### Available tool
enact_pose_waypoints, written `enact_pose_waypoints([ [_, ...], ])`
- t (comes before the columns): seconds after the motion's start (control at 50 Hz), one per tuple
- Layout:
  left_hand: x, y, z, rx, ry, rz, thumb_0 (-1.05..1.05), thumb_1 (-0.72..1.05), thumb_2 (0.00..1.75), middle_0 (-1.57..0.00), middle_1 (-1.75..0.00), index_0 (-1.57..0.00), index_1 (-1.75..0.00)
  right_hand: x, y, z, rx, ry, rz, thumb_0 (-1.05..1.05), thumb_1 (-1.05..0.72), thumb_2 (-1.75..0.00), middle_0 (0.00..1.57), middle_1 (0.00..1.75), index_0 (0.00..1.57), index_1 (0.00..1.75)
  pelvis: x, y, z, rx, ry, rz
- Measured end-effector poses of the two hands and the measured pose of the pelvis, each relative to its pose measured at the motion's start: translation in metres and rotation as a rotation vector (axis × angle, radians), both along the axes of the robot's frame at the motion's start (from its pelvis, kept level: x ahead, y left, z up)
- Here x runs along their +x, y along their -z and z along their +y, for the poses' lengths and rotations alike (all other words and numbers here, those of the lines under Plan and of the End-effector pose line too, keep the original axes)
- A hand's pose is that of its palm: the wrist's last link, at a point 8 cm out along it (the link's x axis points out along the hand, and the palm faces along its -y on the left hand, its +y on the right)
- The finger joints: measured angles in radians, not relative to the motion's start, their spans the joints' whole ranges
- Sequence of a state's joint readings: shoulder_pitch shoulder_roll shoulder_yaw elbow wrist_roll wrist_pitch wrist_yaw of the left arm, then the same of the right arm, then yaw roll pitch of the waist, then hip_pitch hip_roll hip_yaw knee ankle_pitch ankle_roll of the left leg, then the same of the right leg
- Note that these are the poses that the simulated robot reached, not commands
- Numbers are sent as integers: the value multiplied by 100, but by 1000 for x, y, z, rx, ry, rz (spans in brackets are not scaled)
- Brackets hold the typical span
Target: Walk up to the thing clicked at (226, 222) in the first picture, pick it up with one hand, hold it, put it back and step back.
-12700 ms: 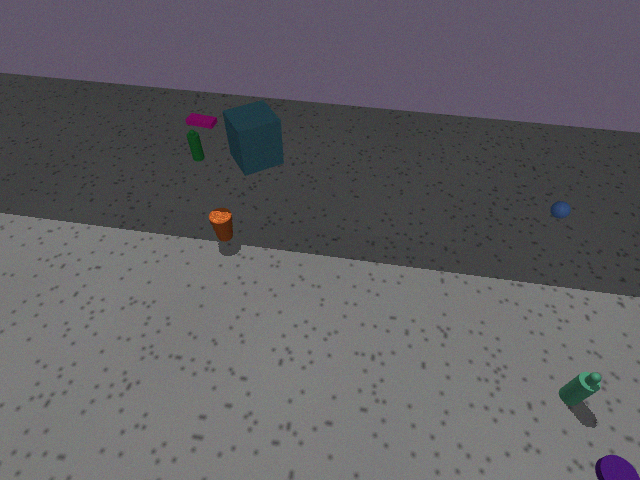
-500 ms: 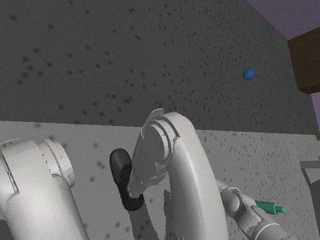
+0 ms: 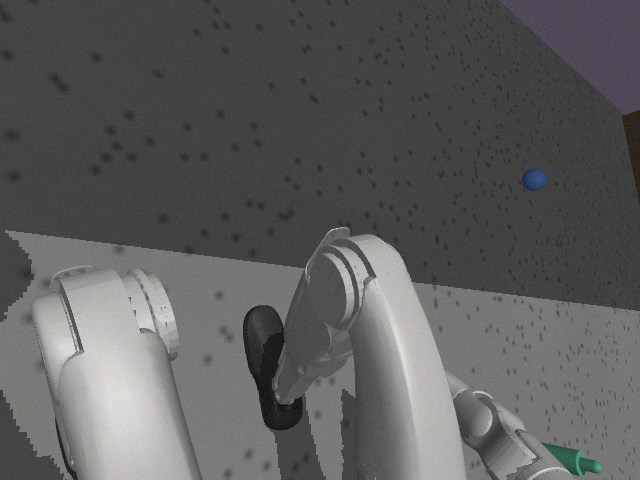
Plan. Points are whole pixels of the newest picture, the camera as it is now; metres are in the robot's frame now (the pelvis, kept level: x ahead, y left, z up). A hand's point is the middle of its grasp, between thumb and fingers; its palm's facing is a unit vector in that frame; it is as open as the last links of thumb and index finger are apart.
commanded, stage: settle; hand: left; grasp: from the side
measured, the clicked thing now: out of the picture +0.43 +0.30 -0.20
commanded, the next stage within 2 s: lift in 1.54 s
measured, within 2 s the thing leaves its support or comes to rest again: neither
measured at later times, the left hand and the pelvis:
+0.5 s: hand out of the picture +0.41 +0.32 -0.05, palm faces +0.37 -0.93 -0.05, open 11.4 cm; pelvis +0.01 -0.01 +0.03, yaw +5 degrees
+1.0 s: hand out of the picture +0.43 +0.31 +0.00, palm faces +0.37 -0.93 -0.05, open 11.4 cm; pelvis +0.03 -0.02 +0.05, yaw +9 degrees
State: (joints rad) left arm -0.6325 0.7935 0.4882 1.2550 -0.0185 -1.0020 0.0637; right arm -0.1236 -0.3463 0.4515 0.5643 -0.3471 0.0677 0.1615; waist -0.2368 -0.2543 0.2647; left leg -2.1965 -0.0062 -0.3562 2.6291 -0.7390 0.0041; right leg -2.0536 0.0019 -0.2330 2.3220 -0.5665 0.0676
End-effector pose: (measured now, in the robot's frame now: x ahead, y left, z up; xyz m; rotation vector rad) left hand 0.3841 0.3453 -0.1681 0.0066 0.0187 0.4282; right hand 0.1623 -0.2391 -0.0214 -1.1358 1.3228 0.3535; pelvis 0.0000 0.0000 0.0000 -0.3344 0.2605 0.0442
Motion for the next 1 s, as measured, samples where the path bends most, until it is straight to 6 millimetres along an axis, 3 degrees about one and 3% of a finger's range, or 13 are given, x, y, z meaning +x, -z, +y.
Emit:
enact_pose_waypoints([
  [0.22, -6, -65, 14, 29, 41, -20, 0, -48, 95, -67, -97, -62, -100, 13, 4, -3, 116, 101, -107, 0, -91, -91, 21, 30, 20, 30, 1, -10, -3, 40, -23, 72],
  [0.54, -10, -123, 13, 45, 45, 16, 0, -48, 96, -68, -96, -63, -99, 14, 25, -13, 240, 293, -135, 0, -91, -90, 21, 30, 20, 30, 12, -27, -13, 110, -59, 203],
  [0.68, -3, -145, 13, 41, 45, 26, 0, -48, 96, -68, -96, -63, -99, 17, 30, -21, 268, 359, -148, 0, -91, -90, 21, 30, 20, 30, 18, -34, -17, 135, -66, 250],
  [1.0, 7, -173, 3, 21, 47, 42, 0, -50, 98, -69, -95, -63, -99, 31, 23, -28, 295, 416, -189, 0, -92, -91, 21, 30, 20, 30, 27, -53, -22, 168, -76, 310],
])
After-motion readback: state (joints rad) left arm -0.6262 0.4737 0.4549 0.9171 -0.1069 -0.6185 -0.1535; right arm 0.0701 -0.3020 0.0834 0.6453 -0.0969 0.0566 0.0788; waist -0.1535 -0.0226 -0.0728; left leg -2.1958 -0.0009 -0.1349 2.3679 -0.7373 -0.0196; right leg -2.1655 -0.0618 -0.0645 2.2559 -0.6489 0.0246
